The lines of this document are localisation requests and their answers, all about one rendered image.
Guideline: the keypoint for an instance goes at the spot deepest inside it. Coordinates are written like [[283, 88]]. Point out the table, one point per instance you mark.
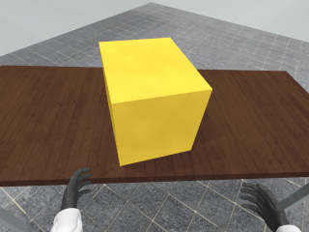
[[55, 120]]

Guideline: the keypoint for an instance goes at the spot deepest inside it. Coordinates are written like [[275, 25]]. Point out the carton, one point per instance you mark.
[[156, 98]]

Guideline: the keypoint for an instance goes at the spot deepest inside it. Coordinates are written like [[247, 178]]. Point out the robot right hand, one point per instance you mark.
[[268, 207]]

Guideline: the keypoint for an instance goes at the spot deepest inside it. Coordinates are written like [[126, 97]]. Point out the left robot forearm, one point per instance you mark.
[[68, 220]]

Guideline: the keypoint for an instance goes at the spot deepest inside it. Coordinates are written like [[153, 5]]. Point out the robot left hand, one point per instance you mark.
[[72, 193]]

